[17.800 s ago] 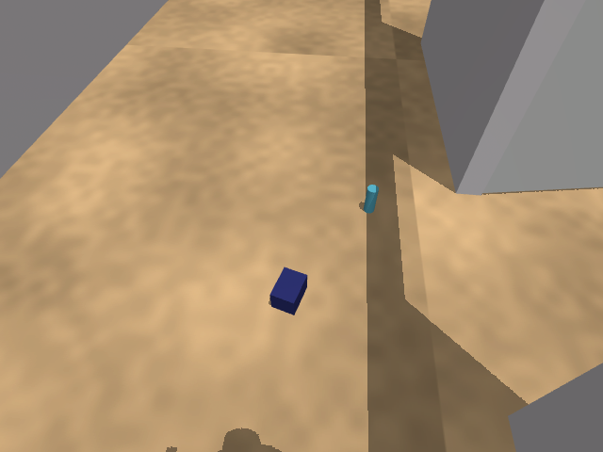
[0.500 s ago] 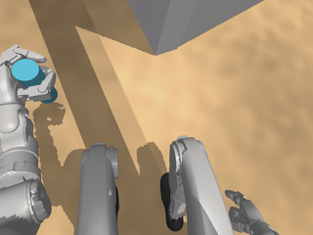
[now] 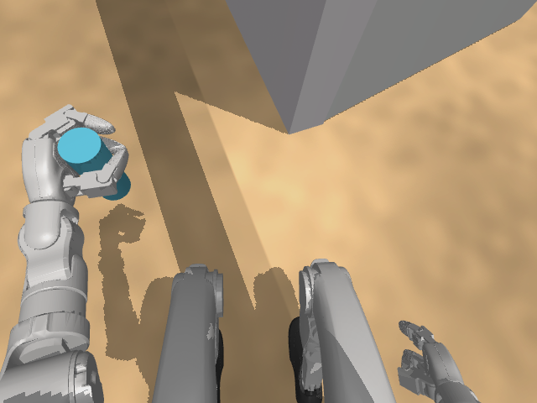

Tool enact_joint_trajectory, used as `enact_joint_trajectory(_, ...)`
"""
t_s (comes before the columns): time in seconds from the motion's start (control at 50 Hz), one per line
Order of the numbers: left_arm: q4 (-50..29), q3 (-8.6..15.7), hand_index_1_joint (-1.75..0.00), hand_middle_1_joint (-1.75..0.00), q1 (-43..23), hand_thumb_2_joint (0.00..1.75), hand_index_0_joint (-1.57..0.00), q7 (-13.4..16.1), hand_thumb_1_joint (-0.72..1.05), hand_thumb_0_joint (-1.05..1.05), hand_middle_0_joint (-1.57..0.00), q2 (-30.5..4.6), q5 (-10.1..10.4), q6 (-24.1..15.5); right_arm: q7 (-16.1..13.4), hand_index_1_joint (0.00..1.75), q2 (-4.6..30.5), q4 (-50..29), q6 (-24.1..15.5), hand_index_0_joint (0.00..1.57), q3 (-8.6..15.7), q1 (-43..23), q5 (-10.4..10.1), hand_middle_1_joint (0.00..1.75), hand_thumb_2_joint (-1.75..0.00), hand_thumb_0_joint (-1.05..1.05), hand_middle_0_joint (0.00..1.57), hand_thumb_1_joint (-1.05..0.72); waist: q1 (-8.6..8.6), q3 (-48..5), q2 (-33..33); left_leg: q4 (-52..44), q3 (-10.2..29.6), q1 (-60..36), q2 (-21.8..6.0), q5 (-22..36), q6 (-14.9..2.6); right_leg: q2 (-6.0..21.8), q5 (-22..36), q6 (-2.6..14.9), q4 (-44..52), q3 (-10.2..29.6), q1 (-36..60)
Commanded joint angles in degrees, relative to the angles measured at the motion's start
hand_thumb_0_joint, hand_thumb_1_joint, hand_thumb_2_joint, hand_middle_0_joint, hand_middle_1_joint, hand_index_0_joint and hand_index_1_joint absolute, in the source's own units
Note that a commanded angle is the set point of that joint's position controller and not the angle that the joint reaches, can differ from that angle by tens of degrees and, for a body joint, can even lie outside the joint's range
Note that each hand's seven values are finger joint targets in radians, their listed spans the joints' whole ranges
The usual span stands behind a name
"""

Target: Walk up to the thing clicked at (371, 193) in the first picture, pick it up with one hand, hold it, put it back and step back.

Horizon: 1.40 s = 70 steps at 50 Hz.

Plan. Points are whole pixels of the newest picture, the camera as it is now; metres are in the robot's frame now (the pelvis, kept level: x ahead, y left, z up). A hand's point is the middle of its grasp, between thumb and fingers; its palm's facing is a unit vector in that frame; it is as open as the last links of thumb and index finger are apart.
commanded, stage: lift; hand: left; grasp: from the side
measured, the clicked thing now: (99, 168) +0.43 +0.25 -0.02
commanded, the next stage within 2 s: hold in 1.50 s
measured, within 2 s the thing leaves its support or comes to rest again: neither
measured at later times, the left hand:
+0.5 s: hand (21, 96) +0.40 +0.22 +0.19, palm faces +0.20 -0.98 -0.04, open 6.5 cm
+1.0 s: hand out of the picture +0.40 +0.20 +0.27, palm faces +0.17 -0.98 -0.04, open 6.5 cm
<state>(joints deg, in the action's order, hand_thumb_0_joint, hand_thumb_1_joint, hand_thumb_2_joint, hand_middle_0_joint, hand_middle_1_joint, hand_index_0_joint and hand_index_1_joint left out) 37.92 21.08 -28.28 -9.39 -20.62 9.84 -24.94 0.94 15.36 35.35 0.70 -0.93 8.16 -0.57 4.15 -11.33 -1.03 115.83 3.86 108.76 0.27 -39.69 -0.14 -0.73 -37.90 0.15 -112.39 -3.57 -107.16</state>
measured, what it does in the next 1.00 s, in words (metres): rises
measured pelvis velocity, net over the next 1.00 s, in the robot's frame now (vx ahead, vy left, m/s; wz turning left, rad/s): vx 0.06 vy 0.01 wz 0.05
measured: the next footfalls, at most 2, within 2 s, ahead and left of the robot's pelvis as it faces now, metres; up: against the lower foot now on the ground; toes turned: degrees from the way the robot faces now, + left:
none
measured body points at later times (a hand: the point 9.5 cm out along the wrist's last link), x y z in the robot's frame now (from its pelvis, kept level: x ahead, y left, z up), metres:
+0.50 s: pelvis +0.03 +0.00 +0.15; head +0.15 +0.03 +0.59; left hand +0.38 +0.27 +0.19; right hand +0.20 -0.24 +0.05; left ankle +0.07 +0.12 -0.42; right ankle +0.09 -0.12 -0.42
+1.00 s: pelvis +0.06 +0.01 +0.23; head +0.13 +0.02 +0.67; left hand +0.38 +0.25 +0.27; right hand +0.20 -0.23 +0.12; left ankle +0.07 +0.12 -0.42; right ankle +0.09 -0.12 -0.42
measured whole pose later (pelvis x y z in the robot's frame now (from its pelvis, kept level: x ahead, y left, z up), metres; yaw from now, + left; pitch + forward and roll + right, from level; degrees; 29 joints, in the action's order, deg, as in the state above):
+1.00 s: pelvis +0.06 +0.01 +0.23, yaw +3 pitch +15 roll -3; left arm 19.5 8.1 -8.0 -0.1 -12.9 9.0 -16.3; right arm -1.8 12.5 35.6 -3.0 -0.7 13.6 -1.7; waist 1.7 -6.3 -1.2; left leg 67.1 2.4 51.6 -0.2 -30.4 -0.6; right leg -0.9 -28.5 -0.4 -63.7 -1.7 -50.1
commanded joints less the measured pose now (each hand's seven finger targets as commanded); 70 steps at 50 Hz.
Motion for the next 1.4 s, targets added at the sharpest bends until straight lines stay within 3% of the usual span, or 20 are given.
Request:
enact_joint_trajectory(0.0,-19.48,2.6,-1.36,-1.38,-15.45,1.23,-1.32,1.72,0.44,0.0,-1.29,-13.67,0.7,-2.26,-1.62,0.3,10.01,-4.78,-1.43,0.2,4.34,5.37,-0.58,0.3,-0.89,0.0,0.2,-0.89,-0.94,-33.32,-6.16,-20.48,-0.4,-27.85,-0.15,6.39,-1.68,-0.6,7.16,2.16,19.16,1.59,24.21)
enact_joint_trajectory(0.12,-26.39,-0.14,-1.34,-1.36,-7.2,1.23,-1.29,3.62,0.48,0.0,-1.26,-9.93,1.06,1.19,-2.47,0.3,9.58,-6.21,-1.7,0.2,4.76,4.75,-1.67,0.3,-0.89,0.0,0.2,-0.89,-1.22,-33.42,-6.45,-26.86,0.89,-37.68,-0.32,11.74,-1.28,-0.4,11.77,2.12,24.13,1.16,30.15)
enact_joint_trajectory(0.18,-27.21,-2.6,-1.34,-1.36,-2.51,1.22,-1.29,4.21,0.46,0.0,-1.26,-6.77,1.2,3.12,-2.71,0.3,9.33,-6.98,-2.08,0.2,4.99,4.23,-1.98,0.3,-0.89,0.0,0.2,-0.9,-0.83,-31.34,-5.2,-30.21,1.15,-41.22,-0.53,13.42,-1.25,-0.43,13.35,1.95,27.41,1.06,33.56)
enact_joint_trajectory(0.24,-33.78,-3.3,-1.34,-1.36,-2.52,1.21,-1.29,5.22,0.43,0.0,-1.26,-6.45,2.04,3.84,-3.19,0.3,8.84,-7.25,-2.64,0.2,5.03,3.99,-2.44,0.3,-0.89,0.0,0.2,-0.89,-1.04,-30.58,-4.98,-33.77,1.02,-44.86,-0.43,12.49,-1.29,-0.6,13.05,1.74,31.48,1.32,37.52)
enact_joint_trajectory(0.3,-33.2,-4.55,-1.33,-1.35,2.48,1.21,-1.27,6.46,0.44,0.0,-1.25,-4.83,1.65,5.05,-3.56,0.3,8.2,-7.16,-3.31,0.2,4.93,4.34,-2.41,0.3,-0.89,0.0,0.2,-0.89,-0.39,-27.03,-3.1,-36.14,0.61,-47.19,-0.42,16.17,-1.47,-0.74,16.53,1.38,35.03,1.33,41.7)
enact_joint_trajectory(0.32,-34.09,-3.52,-1.35,-1.36,1.87,1.22,-1.28,7.01,0.41,0.0,-1.26,-6.02,1.56,4.98,-3.69,0.3,7.97,-6.96,-3.53,0.2,4.81,4.4,-2.47,0.3,-0.89,0.0,0.2,-0.9,-0.94,-26.3,-2.76,-37.0,0.35,-47.7,-0.35,16.43,-1.53,-0.77,16.89,1.38,36.08,1.6,43.21)
enact_joint_trajectory(0.38,-33.75,-5.52,-1.35,-1.36,1.63,1.21,-1.29,7.61,0.38,0.0,-1.27,-3.81,1.47,4.69,-3.85,0.3,7.18,-6.64,-4.25,0.2,4.49,4.82,-2.24,0.3,-0.89,0.0,0.2,-0.9,-0.17,-23.35,-2.9,-39.79,0.43,-50.25,-0.39,17.23,-1.4,-0.72,17.77,1.3,38.54,1.56,46.0)
enact_joint_trajectory(0.42,-33.21,-5.27,-1.36,-1.37,1.51,1.21,-1.3,8.18,0.36,0.0,-1.28,-4.53,0.73,4.49,-3.81,0.3,7.05,-6.53,-4.57,0.2,4.41,4.07,-2.14,0.3,-0.89,0.0,0.2,-0.9,-1.03,-21.45,-4.36,-42.47,0.76,-52.69,-0.43,15.6,-1.01,-0.61,16.13,1.46,39.94,1.66,46.01)
enact_joint_trajectory(0.5,-30.04,-8.86,-1.35,-1.36,2.7,1.21,-1.3,7.82,0.38,0.0,-1.28,-1.35,0.04,5.03,-3.69,0.3,7.16,-6.43,-5.02,0.2,4.43,4.72,-1.86,0.3,-0.9,0.0,0.2,-0.9,-0.43,-19.54,-4.59,-46.67,1.19,-57.95,-0.82,16.04,-0.56,-0.4,16.7,1.48,43.68,1.4,48.48)
enact_joint_trajectory(0.52,-32.1,-9.18,-1.35,-1.36,2.28,1.21,-1.3,7.75,0.36,0.0,-1.28,-1.45,0.11,4.99,-3.59,0.3,6.81,-6.5,-5.12,0.2,4.18,4.61,-1.85,0.3,-0.9,0.0,0.2,-0.9,-1.18,-18.96,-5.32,-47.91,1.08,-58.92,-0.71,15.82,-0.41,-0.41,16.34,1.53,44.72,1.25,49.46)
enact_joint_trajectory(0.54,-30.61,-7.82,-1.35,-1.36,3.07,1.21,-1.29,7.81,0.38,0.0,-1.27,-2.52,0.08,5.22,-3.57,0.3,7.22,-6.34,-5.12,0.2,4.48,4.75,-1.81,0.3,-0.9,0.0,0.2,-0.9,-1.26,-18.83,-4.67,-48.65,0.91,-59.71,-0.71,16.61,-0.49,-0.45,17.17,1.45,45.77,1.29,50.96)
enact_joint_trajectory(0.6,-31.98,-7.3,-1.35,-1.35,3.38,1.2,-1.3,7.96,0.36,0.0,-1.28,-3.21,0.24,5.27,-3.4,0.3,6.82,-6.86,-5.23,0.2,4.12,4.17,-1.89,0.3,-0.9,0.0,0.2,-0.91,-1.94,-18.44,-3.2,-50.64,0.09,-60.59,-0.36,17.54,-0.75,-0.57,18.28,1.37,48.59,1.37,56.03)
enact_joint_trajectory(0.64,-32.48,-8.6,-1.33,-1.34,4.6,1.19,-1.28,8.38,0.4,0.0,-1.27,-1.17,0.48,5.43,-3.4,0.3,6.19,-7.06,-5.41,0.2,3.84,4.57,-1.83,0.3,-0.9,0.0,0.2,-0.9,-1.97,-18.43,-2.36,-51.38,-0.75,-61.5,-0.05,19.4,-0.89,-0.48,20.59,1.16,50.32,1.8,59.36)
enact_joint_trajectory(0.68,-31.91,-6.97,-1.32,-1.33,4.57,1.19,-1.27,9.04,0.4,0.0,-1.25,-2.14,0.34,5.07,-3.51,0.3,5.91,-6.92,-5.52,0.2,3.76,4.46,-1.67,0.3,-0.9,0.0,0.2,-0.9,-1.67,-16.87,-2.26,-52.9,-0.7,-62.3,-0.1,18.44,-0.96,-0.61,19.77,1.05,51.55,1.77,60.0)
enact_joint_trajectory(0.9,-33.44,-10.9,-1.33,-1.34,4.82,1.19,-1.29,8.95,0.42,0.0,-1.28,0.37,-0.41,3.78,-3.52,0.3,5.52,-6.85,-6.04,0.2,3.46,5.25,-0.92,0.3,-0.9,0.0,0.2,-0.91,-2.08,-15.64,-2.8,-58.96,-0.86,-71.1,-0.3,24.63,-0.48,-0.71,25.11,1.06,56.69,1.34,66.71)
enact_joint_trajectory(0.92,-32.23,-9.74,-1.34,-1.34,5.65,1.2,-1.29,9.1,0.43,0.0,-1.28,0.09,-0.22,3.91,-3.57,0.3,5.65,-6.58,-5.91,0.2,3.58,5.89,-0.94,0.3,-0.9,0.0,0.2,-0.91,-2.08,-15.88,-2.21,-59.14,-0.88,-71.37,-0.42,25.93,-0.51,-0.77,26.34,1.07,57.07,1.38,67.9)
enact_joint_trajectory(1.0,-32.39,-10.36,-1.35,-1.35,5.55,1.21,-1.3,9.3,0.42,0.0,-1.29,1.5,-0.07,3.87,-3.28,0.3,5.47,-6.31,-6.04,0.2,3.57,5.26,-0.82,0.3,-0.9,0.0,0.2,-0.91,-2.14,-12.45,-2.6,-62.6,-0.16,-73.24,-0.83,23.45,-0.17,-0.93,23.24,1.24,58.87,0.91,67.22)
enact_joint_trajectory(1.06,-32.09,-9.45,-1.34,-1.35,5.5,1.22,-1.28,9.66,0.47,0.0,-1.27,1.11,-0.16,3.42,-3.29,0.3,4.94,-6.08,-5.83,0.2,3.42,6.08,-0.55,0.3,-0.9,0.0,0.2,-0.9,-2.33,-12.8,-1.69,-62.93,-0.42,-73.6,-0.76,25.97,-0.19,-1.04,25.46,1.23,59.52,0.86,69.79)
enact_joint_trajectory(1.16,-31.17,-11.4,-1.34,-1.35,5.48,1.23,-1.28,9.05,0.5,0.0,-1.27,2.49,-0.36,2.95,-3.26,0.3,5.03,-6.11,-5.75,0.2,3.51,5.72,-0.35,0.3,-0.9,0.0,0.2,-0.9,-1.71,-12.33,-1.18,-64.06,-1.22,-75.77,-0.66,27.41,-0.47,-0.82,27.63,1.08,61.51,1.49,72.16)
enact_joint_trajectory(1.38,-29.93,-10.41,-1.34,-1.34,5.69,1.23,-1.28,8.86,0.51,0.0,-1.27,2.01,-0.25,2.47,-3.01,0.3,4.75,-5.47,-5.72,0.2,3.38,5.22,-0.13,0.3,-0.9,0.0,0.2,-0.9,-2.11,-9.95,0.19,-66.33,-2.2,-76.69,-0.21,28.16,-0.78,-0.35,30.08,0.57,65.11,2.41,77.34)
